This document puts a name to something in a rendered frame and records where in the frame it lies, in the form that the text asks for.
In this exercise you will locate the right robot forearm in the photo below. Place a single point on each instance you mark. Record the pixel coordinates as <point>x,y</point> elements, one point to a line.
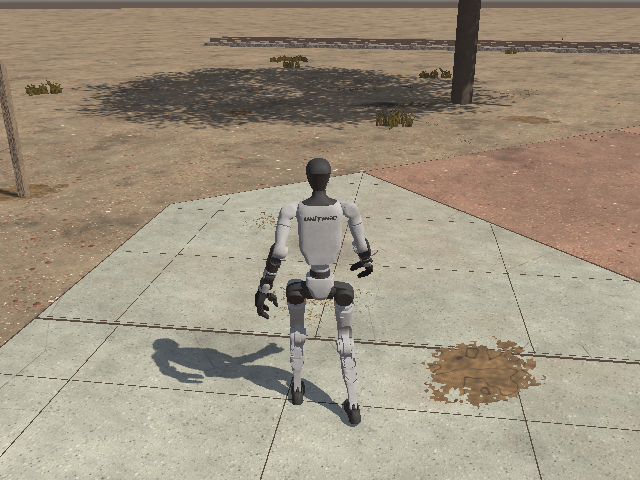
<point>365,257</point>

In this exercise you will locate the humanoid robot head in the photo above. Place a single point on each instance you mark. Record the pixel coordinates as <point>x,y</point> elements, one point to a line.
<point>318,172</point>

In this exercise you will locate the left robot forearm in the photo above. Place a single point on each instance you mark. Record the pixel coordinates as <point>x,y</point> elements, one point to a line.
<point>270,272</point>

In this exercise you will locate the left robot hand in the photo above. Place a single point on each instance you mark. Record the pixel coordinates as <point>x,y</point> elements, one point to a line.
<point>259,303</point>

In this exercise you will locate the robot left upper arm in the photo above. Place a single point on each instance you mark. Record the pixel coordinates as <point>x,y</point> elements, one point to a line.
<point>287,212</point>

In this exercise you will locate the robot right upper arm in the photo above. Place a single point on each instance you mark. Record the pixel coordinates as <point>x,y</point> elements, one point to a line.
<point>351,211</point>

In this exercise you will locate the right robot hand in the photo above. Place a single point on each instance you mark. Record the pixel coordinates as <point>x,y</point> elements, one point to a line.
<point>363,273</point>

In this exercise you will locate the right robot shin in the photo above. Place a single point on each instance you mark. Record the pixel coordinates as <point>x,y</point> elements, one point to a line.
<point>349,372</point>

